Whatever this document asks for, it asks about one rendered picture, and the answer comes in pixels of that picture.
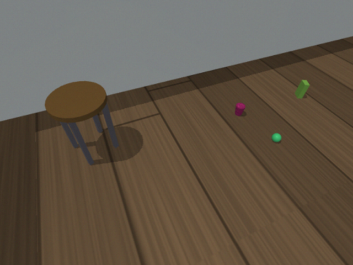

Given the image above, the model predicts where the stool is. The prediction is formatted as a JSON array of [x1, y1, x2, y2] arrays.
[[45, 81, 119, 165]]

